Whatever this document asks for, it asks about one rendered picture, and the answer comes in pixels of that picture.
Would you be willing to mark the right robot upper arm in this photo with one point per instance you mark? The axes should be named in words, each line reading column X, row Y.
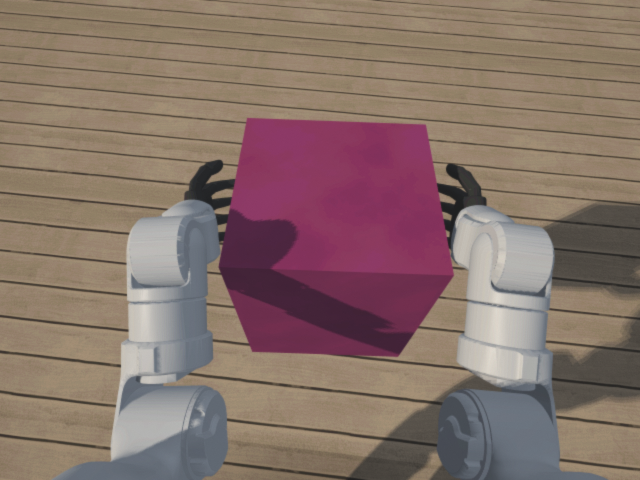
column 491, row 435

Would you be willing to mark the right robot hand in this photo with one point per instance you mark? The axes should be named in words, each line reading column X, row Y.
column 463, row 199

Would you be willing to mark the left robot upper arm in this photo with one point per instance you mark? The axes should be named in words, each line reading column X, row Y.
column 164, row 433

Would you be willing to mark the left robot forearm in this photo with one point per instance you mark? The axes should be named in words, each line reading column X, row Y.
column 167, row 259

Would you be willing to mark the right robot forearm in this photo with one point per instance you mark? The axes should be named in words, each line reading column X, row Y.
column 509, row 282

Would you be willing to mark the left robot hand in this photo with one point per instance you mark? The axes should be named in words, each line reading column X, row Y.
column 199, row 190

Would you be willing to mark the carton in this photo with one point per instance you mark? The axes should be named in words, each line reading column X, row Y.
column 335, row 241

